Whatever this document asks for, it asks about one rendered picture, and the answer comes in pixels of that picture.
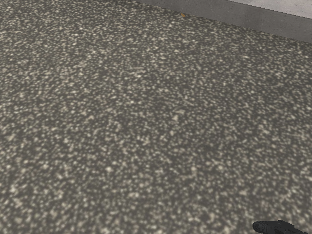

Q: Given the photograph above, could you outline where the right robot hand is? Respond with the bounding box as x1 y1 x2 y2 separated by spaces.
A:
253 219 308 234

